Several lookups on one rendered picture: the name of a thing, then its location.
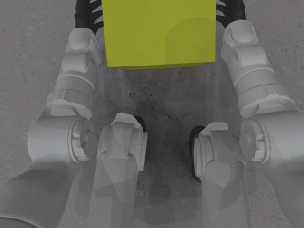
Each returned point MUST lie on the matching carton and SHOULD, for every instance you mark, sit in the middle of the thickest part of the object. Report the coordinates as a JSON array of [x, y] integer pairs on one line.
[[159, 34]]

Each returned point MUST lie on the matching right robot upper arm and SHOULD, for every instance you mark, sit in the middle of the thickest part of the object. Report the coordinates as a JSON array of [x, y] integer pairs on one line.
[[275, 141]]

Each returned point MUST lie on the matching left robot shin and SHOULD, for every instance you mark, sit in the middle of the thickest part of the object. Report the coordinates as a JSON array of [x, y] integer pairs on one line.
[[105, 134]]

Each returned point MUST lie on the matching robot left foot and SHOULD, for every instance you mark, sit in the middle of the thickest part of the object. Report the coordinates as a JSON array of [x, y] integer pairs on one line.
[[140, 121]]

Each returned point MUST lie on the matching right robot hand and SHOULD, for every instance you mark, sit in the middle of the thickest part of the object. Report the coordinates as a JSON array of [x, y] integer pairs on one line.
[[234, 10]]

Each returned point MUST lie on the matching left robot upper arm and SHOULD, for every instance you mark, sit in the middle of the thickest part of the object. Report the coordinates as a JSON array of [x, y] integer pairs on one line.
[[37, 198]]

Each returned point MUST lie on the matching right robot forearm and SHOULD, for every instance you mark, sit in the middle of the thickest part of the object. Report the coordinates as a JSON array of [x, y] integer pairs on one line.
[[253, 78]]

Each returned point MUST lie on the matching left robot forearm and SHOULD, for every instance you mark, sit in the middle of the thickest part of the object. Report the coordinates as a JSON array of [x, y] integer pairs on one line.
[[77, 77]]

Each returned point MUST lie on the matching left robot hand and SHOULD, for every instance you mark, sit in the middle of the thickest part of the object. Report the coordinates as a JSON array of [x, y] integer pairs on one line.
[[84, 18]]

